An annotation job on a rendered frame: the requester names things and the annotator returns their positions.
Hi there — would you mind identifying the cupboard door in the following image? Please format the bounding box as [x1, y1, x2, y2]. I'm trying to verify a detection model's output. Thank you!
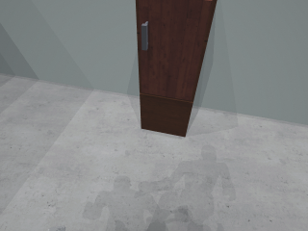
[139, 0, 213, 101]

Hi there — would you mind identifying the handle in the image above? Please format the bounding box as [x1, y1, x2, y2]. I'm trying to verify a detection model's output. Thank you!
[141, 21, 148, 51]

